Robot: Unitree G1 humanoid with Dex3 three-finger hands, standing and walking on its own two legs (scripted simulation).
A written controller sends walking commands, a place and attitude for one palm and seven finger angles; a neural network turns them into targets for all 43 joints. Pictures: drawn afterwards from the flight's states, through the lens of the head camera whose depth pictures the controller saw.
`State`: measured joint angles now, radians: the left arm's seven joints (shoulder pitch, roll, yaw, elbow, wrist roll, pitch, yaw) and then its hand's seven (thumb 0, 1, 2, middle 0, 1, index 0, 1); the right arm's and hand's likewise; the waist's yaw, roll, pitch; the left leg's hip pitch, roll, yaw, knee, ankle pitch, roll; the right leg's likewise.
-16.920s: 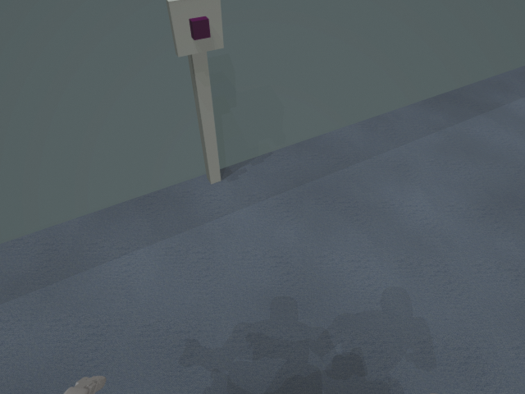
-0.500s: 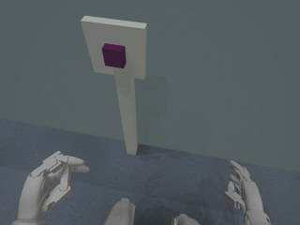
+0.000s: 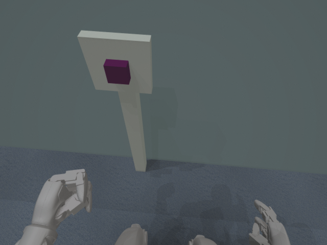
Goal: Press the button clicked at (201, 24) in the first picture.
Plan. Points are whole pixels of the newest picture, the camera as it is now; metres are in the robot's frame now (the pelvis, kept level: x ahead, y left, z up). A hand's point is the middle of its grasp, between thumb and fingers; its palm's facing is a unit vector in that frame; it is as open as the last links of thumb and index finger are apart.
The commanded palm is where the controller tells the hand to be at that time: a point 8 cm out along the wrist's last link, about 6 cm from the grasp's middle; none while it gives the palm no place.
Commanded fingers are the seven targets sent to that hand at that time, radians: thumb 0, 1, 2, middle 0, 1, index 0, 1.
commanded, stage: raise the hand and make a fist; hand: left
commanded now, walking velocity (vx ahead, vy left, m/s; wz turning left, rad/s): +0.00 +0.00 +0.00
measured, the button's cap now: (118, 71) +0.54 +0.16 +0.11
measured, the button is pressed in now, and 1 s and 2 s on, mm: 0 0 0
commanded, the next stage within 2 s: aim a knuckle at the button in 0.92 s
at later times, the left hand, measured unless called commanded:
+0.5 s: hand (62, 174) +0.24 +0.22 +0.10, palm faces +0.02 -1.00 -0.07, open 3.1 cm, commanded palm +0.21 +0.27 +0.10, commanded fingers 0.00 0.90 0.90 -1.30 -1.50 -1.30 -1.50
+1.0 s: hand (74, 179) +0.23 +0.19 +0.09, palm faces -0.01 -1.00 -0.06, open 3.1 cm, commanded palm +0.21 +0.25 +0.10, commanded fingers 0.00 0.90 0.90 -1.30 -1.50 -1.30 -1.50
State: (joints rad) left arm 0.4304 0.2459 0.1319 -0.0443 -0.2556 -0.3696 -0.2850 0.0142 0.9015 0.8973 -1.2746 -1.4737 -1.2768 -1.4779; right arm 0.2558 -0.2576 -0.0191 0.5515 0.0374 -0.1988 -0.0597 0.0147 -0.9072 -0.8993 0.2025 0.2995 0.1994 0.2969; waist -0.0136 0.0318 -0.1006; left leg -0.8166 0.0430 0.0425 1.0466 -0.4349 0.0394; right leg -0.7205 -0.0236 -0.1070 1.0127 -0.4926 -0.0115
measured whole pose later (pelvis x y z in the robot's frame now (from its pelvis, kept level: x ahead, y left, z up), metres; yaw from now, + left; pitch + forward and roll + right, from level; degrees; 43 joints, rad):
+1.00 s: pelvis +0.01 -0.01 +0.03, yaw +1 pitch +7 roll -2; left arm 0.34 0.27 0.22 0.02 -0.31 -0.29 -0.33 0.02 0.90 0.90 -1.30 -1.49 -1.30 -1.50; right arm 0.26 -0.25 0.03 0.55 0.04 -0.20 -0.06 0.01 -0.91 -0.90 0.20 0.30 0.20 0.30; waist -0.01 0.04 -0.09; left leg -0.62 0.04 0.03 0.87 -0.38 0.02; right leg -0.52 -0.01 -0.12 0.84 -0.44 -0.03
